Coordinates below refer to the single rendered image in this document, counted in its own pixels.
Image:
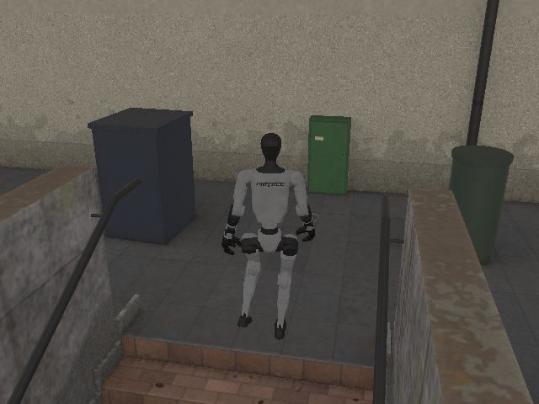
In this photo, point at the robot left hand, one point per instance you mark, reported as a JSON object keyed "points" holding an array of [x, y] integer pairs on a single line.
{"points": [[230, 242]]}

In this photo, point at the left robot forearm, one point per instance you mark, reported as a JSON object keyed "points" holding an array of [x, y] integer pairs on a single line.
{"points": [[231, 226]]}

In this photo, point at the robot right shin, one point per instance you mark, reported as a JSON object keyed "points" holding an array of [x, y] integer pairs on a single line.
{"points": [[282, 302]]}

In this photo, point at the robot right upper arm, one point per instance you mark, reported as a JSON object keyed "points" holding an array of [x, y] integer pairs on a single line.
{"points": [[300, 192]]}

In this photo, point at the right robot forearm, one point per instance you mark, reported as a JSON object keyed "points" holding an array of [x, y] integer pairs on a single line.
{"points": [[307, 220]]}

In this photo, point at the robot left upper arm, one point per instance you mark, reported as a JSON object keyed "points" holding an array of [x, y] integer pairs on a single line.
{"points": [[239, 192]]}

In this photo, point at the robot right hand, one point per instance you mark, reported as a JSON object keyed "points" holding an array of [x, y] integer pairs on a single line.
{"points": [[309, 237]]}

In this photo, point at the humanoid robot head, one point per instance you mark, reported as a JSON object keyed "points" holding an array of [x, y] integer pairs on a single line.
{"points": [[270, 145]]}

